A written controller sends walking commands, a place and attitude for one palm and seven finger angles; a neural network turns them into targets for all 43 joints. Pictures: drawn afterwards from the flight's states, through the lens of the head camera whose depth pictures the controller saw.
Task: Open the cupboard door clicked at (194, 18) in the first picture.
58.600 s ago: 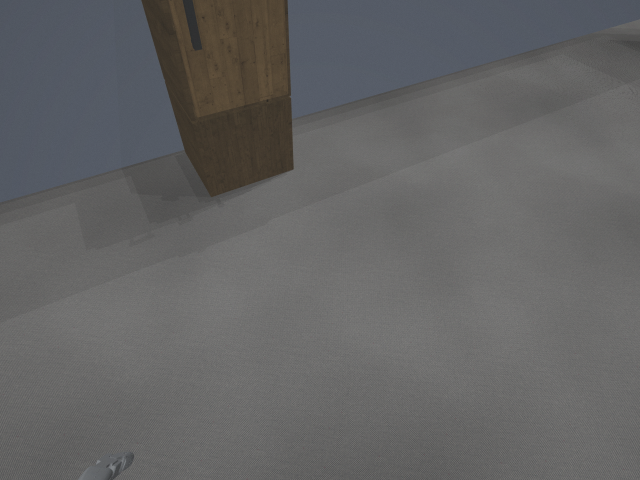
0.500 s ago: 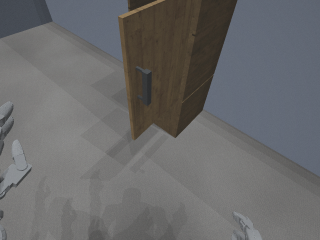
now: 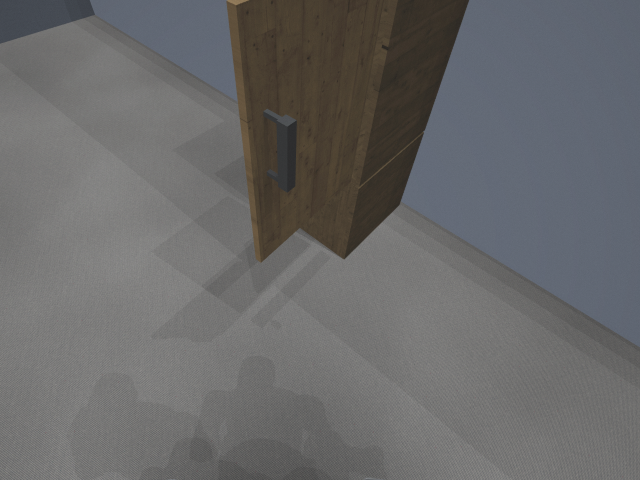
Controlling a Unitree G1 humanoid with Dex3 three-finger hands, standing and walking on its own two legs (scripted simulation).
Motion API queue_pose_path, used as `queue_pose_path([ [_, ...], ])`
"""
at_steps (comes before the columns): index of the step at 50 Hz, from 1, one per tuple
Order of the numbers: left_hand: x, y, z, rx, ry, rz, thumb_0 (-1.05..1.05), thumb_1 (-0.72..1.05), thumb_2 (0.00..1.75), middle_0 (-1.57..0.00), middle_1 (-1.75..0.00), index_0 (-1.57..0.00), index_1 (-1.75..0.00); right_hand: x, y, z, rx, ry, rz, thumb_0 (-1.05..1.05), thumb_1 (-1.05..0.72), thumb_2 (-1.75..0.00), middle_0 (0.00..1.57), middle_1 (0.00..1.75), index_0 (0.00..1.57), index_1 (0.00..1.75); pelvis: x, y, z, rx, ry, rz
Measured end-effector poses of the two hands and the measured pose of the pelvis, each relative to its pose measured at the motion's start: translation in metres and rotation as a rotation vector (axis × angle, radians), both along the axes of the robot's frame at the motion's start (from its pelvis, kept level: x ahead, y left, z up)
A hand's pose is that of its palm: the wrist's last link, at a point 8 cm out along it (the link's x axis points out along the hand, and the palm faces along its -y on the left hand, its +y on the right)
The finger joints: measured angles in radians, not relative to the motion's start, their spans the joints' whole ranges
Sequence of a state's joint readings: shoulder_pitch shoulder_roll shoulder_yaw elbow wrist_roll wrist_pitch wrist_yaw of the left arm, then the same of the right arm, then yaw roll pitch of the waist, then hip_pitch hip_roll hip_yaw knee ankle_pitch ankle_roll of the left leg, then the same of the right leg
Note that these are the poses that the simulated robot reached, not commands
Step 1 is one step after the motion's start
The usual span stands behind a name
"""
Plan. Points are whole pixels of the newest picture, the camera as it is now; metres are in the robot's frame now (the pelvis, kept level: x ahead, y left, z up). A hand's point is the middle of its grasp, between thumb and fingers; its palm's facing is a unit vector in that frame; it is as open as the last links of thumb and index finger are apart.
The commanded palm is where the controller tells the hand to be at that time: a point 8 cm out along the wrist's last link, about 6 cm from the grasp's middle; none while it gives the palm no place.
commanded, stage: let the arm hang, fingers relaxed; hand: left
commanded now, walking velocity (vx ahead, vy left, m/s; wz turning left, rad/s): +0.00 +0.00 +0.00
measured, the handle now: (278, 151) +0.64 +0.10 +0.00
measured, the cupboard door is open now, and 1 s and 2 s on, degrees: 92 92 92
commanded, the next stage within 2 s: look to check the result in 0.74 s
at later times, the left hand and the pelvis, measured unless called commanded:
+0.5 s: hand out of the picture +0.06 +0.22 -0.15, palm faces -0.01 -0.96 -0.29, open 7.4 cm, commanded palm none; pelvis +0.02 +0.00 +0.01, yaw -1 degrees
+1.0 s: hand out of the picture +0.09 +0.21 -0.15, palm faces -0.01 -0.96 -0.26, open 7.4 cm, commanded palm none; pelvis +0.05 +0.00 +0.01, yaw -1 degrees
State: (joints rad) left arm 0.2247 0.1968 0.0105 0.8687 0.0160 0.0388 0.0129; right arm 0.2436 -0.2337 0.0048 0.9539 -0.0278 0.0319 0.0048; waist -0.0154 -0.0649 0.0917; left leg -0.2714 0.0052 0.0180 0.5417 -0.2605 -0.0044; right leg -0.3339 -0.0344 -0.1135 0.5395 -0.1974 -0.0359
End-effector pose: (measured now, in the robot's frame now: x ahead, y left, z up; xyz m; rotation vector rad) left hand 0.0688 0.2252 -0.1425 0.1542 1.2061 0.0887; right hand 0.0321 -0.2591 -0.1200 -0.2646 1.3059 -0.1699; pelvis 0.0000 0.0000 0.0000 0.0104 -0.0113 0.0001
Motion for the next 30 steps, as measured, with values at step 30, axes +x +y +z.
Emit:
queue_pose_path([
  [30,0.008,0.025,0.021,0.087,0.082,0.017,0.00,0.91,0.90,-0.20,-0.30,-0.20,-0.30,-0.011,0.018,-0.013,0.077,0.082,-0.066,0.01,-0.90,-0.90,0.20,0.30,0.20,0.30,0.026,0.001,0.012,-0.004,-0.013,-0.017],
])
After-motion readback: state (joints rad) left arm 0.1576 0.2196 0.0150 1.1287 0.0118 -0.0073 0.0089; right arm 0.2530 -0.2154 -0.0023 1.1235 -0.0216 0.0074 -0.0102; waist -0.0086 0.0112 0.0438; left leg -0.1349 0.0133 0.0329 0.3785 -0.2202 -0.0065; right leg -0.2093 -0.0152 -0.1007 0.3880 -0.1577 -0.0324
